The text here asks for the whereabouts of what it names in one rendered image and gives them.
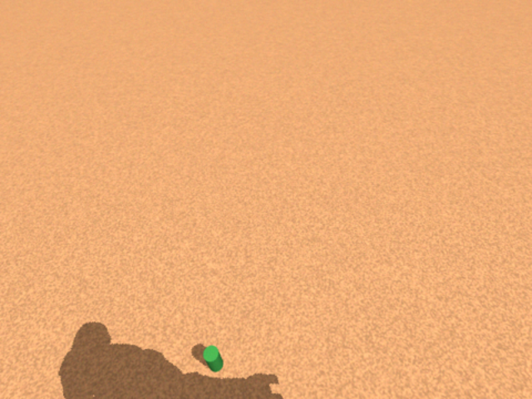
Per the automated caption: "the can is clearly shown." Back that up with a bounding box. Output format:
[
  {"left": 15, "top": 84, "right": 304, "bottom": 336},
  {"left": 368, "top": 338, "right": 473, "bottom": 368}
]
[{"left": 203, "top": 346, "right": 224, "bottom": 372}]

